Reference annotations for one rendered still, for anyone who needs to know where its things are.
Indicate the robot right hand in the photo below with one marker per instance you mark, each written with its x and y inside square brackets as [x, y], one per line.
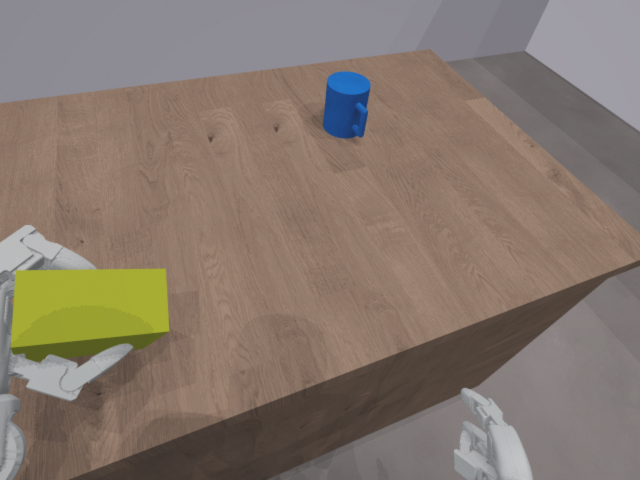
[500, 454]

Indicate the robot left hand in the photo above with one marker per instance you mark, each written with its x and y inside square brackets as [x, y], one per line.
[27, 249]

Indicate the sponge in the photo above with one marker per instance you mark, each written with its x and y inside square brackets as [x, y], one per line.
[73, 313]

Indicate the table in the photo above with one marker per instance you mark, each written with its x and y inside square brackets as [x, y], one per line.
[319, 288]

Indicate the left robot forearm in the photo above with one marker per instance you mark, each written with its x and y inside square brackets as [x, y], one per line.
[12, 439]

